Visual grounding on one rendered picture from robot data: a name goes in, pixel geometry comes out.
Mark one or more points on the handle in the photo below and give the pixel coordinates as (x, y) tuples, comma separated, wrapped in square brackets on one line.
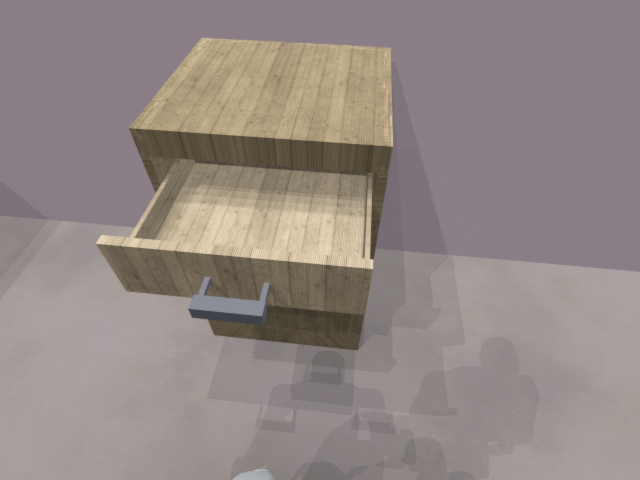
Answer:
[(229, 309)]

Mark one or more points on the cabinet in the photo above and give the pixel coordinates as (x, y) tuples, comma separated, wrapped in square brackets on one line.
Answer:
[(303, 105)]

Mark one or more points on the drawer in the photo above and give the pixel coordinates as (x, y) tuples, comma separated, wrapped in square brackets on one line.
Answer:
[(305, 231)]

